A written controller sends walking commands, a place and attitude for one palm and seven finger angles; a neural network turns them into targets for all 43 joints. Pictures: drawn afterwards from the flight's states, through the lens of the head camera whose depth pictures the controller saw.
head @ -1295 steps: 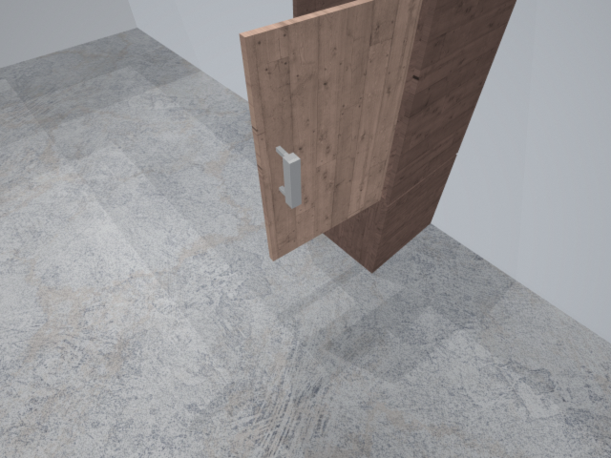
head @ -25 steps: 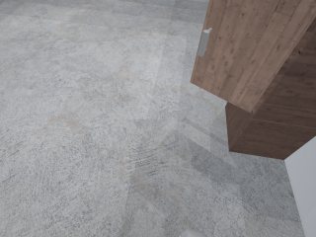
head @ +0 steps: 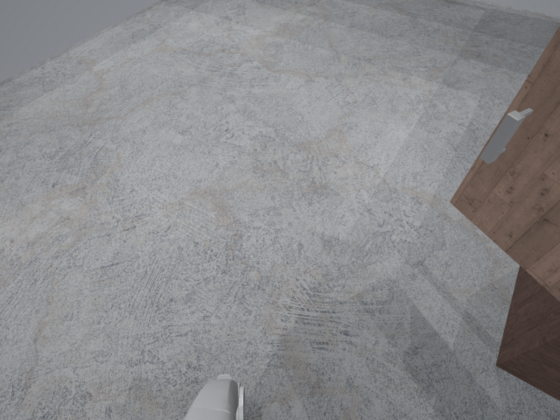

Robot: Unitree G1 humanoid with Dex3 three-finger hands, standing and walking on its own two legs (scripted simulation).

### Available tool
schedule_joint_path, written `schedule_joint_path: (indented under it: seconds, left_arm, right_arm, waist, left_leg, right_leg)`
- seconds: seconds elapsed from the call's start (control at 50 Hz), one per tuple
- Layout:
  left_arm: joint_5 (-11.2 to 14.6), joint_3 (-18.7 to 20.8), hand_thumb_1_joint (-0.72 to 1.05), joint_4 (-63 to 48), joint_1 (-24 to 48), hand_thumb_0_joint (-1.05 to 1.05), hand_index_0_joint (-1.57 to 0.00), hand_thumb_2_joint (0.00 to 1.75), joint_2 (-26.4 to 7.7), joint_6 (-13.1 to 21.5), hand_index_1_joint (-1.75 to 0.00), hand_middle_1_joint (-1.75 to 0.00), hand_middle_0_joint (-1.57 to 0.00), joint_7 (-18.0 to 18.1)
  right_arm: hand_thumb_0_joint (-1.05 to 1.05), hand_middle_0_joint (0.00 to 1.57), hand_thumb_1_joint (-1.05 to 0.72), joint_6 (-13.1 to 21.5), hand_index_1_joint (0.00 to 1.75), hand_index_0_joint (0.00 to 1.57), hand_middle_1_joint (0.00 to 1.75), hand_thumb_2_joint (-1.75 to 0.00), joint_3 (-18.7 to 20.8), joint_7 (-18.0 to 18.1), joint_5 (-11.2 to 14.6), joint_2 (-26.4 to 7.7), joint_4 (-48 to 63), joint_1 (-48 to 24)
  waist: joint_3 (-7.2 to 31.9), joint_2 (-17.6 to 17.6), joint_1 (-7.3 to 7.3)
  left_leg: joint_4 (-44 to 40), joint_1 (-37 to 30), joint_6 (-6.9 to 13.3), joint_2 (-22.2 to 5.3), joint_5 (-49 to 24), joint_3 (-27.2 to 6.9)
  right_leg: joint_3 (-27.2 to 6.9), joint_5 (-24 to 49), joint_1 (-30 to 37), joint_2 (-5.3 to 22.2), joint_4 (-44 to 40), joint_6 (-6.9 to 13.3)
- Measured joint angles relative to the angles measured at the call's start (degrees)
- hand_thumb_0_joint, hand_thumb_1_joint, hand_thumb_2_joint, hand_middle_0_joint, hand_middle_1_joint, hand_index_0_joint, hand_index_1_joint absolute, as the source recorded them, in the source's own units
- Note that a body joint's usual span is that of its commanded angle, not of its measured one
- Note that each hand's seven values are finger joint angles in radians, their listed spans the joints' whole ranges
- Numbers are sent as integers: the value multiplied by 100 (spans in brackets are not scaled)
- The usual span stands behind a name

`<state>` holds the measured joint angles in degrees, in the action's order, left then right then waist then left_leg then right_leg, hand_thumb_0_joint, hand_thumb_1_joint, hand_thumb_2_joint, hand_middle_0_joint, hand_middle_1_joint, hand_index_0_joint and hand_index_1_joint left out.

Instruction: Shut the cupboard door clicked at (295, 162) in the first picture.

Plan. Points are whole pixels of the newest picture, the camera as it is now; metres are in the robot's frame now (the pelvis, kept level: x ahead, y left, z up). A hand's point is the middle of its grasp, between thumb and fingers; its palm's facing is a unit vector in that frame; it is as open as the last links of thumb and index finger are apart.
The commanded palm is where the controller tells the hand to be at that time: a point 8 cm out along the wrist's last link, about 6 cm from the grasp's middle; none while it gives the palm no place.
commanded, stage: walk to a spot facing it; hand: left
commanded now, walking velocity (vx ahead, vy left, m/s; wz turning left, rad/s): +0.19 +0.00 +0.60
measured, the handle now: (507, 135) +0.70 -0.48 -0.05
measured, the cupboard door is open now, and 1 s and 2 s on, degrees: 62 62 62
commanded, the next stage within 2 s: turn to face it in 0.06 s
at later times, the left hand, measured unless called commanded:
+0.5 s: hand (169, 411) +0.16 +0.20 -0.19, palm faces +0.11 -0.97 -0.23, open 7.4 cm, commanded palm none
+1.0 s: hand (186, 292) +0.36 +0.21 -0.16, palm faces -0.27 -0.93 -0.25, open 7.4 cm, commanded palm none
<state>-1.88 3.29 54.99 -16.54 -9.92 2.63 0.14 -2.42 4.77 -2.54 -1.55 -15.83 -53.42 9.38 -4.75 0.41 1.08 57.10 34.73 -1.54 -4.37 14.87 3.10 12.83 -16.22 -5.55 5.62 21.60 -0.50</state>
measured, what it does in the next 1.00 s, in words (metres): walks ahead, turning right: left foot, then right foot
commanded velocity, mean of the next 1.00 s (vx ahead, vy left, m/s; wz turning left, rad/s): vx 0.00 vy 0.00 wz -0.44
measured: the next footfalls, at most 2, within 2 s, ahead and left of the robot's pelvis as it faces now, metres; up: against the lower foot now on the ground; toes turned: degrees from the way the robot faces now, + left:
left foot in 0.18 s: +0.18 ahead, +0.14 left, +0.00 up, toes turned +13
right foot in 0.48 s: +0.23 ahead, -0.10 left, +0.00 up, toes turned -1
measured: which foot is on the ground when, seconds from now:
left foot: up 0.00-0.16, down 0.18-0.48, up 0.50-0.74, down 0.76-1.00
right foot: down 0.00-0.16, up 0.18-0.46, down 0.48-0.76, up 0.78-1.00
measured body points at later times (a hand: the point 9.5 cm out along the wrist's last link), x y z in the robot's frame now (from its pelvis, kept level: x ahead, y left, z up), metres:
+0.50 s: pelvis +0.13 +0.01 -0.03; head +0.16 +0.00 +0.42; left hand +0.15 +0.25 -0.17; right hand +0.27 -0.19 -0.18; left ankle +0.15 +0.13 -0.74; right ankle +0.19 -0.10 -0.75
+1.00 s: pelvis +0.18 +0.03 -0.01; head +0.23 +0.02 +0.44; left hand +0.37 +0.26 -0.14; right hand +0.14 -0.24 -0.14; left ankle +0.17 +0.14 -0.75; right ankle +0.15 -0.10 -0.70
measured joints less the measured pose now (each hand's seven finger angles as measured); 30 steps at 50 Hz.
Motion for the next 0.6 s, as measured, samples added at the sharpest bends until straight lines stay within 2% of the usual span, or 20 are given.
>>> schedule_joint_path:
  seconds: [0.06, 0.1, 0.14, 0.16, 0.18, 0.2, 0.22, 0.26, 0.3, 0.34, 0.44, 0.46, 0.5, 0.54, 0.6]
  left_arm:
    - [-2, -15, 91, 119, -231, 1, -20, 90, -25, 10, -30, -30, -20, 4]
    - [-2, -17, 91, 172, -387, 1, -20, 90, -67, -13, -30, -30, -21, 0]
    - [9, -11, 91, 215, -565, 1, -20, 90, -127, -60, -30, -30, -21, -7]
    - [25, -11, 91, 225, -692, 1, -20, 90, -135, -95, -30, -30, -21, -18]
    - [57, -19, 91, 222, -809, 1, -20, 90, -135, -149, -30, -30, -21, -40]
    - [73, -19, 91, 234, -767, 1, -20, 90, -208, -231, -30, -30, -21, -34]
    - [84, -8, 91, 225, -684, 1, -20, 90, -286, -304, -30, -30, -21, 3]
    - [82, 20, 91, 215, -464, 1, -20, 90, -368, -392, -30, -30, -21, 75]
    - [71, 18, 91, 171, -223, 1, -20, 90, -370, -436, -30, -30, -20, 92]
    - [67, -14, 91, 117, -28, 1, -19, 90, -316, -438, -30, -30, -20, 81]
    - [23, -81, 91, 1, 139, 1, -19, 90, -83, -426, -30, -30, -20, -18]
    - [15, -76, 91, -37, 116, 1, -19, 90, -58, -420, -30, -30, -20, -42]
    - [-22, -66, 91, -68, 100, 1, -19, 90, 19, -400, -30, -30, -20, -62]
    - [-23, -88, 91, -64, 151, 0, -20, 90, 153, -406, -30, -30, -20, -59]
    - [-13, -34, 91, -89, 210, 1, -20, 90, 220, -432, -30, -30, -21, -9]
  right_arm:
    - [0, 19, -92, -4, 30, 20, 29, -90, -57, -55, 2, -13, 124, -359]
    - [0, 19, -92, 15, 30, 20, 29, -90, -105, -71, 0, -9, 227, -593]
    - [0, 19, -92, 82, 30, 20, 29, -90, -158, -68, -10, 0, 367, -763]
    - [0, 20, -92, 136, 30, 20, 29, -90, -195, -67, -23, -33, 461, -802]
    - [0, 20, -92, 215, 30, 20, 29, -90, -216, -52, -35, -85, 559, -814]
    - [0, 20, -92, 280, 30, 20, 30, -90, -227, -1, -10, -46, 592, -860]
    - [0, 20, -92, 315, 30, 20, 30, -90, -273, 53, 14, 11, 603, -885]
    - [0, 20, -92, 331, 30, 20, 30, -90, -363, 159, 33, 131, 578, -871]
    - [0, 20, -91, 314, 30, 20, 30, -90, -427, 245, 28, 264, 480, -837]
    - [0, 20, -91, 276, 30, 20, 30, -90, -485, 281, 23, 395, 321, -777]
    - [0, 20, -91, 38, 30, 21, 30, -90, -506, 243, 33, 653, -36, -539]
    - [0, 20, -91, -10, 30, 21, 30, -90, -488, 231, 39, 690, -70, -483]
    - [0, 20, -91, -96, 30, 21, 30, -90, -412, 211, 68, 692, -89, -398]
    - [0, 21, -91, -176, 30, 21, 30, -90, -313, 224, 89, 588, -103, -345]
    - [0, 20, -91, -173, 30, 21, 30, -90, -230, 262, 103, 454, -133, -273]
  waist:
    - [-186, -64, -159]
    - [-309, -125, -269]
    - [-387, -213, -342]
    - [-368, -169, -369]
    - [-284, -25, -372]
    - [-323, -67, -383]
    - [-375, -144, -442]
    - [-401, -211, -524]
    - [-391, -202, -532]
    - [-332, -153, -520]
    - [-76, 27, -489]
    - [-28, 15, -489]
    - [38, 32, -476]
    - [32, 157, -432]
    - [-7, 139, -371]
  left_leg:
    - [-897, -118, 62, -13, -62, 169]
    - [-1414, -297, 148, 73, -15, 299]
    - [-1973, -641, 254, 247, -138, 467]
    - [-2263, -889, 362, 262, -522, 510]
    - [-2302, -968, 550, 185, -807, 411]
    - [-1993, -879, 601, 214, -600, 382]
    - [-1785, -878, 586, 238, -334, 392]
    - [-1766, -1023, 497, 249, -51, 398]
    - [-2011, -1249, 378, 257, -95, 383]
    - [-2249, -1468, 369, 248, -153, 377]
    - [-2264, -1803, 244, 76, 79, 519]
    - [-2146, -1811, 202, 49, 193, 595]
    - [-1726, -1681, 117, 22, 663, 665]
    - [-908, -1380, 67, 155, 1319, 341]
    - [14, -1043, -1, 352, 1264, 28]
  right_leg:
    - [292, -224, 268, 70, 17, -88]
    - [444, -454, 386, 163, 190, -174]
    - [534, -802, 371, 357, 696, -279]
    - [522, -978, 206, 440, 1266, -316]
    - [376, -1213, -155, 403, 2197, -350]
    - [22, -1451, -549, 387, 3150, -339]
    - [-348, -1562, -920, 315, 3906, -325]
    - [-761, -1515, -1502, 174, 4633, -322]
    - [-935, -1259, -1839, 115, 4476, -306]
    - [-1019, -1043, -1947, 65, 3809, -265]
    - [-943, -230, -1662, -170, 2155, -200]
    - [-956, -37, -1562, -218, 1873, -174]
    - [-1106, 26, -1585, -313, 1750, 52]
    - [-1170, -46, -1634, -423, 1764, 144]
    - [-1338, 204, -1506, -549, 1281, 131]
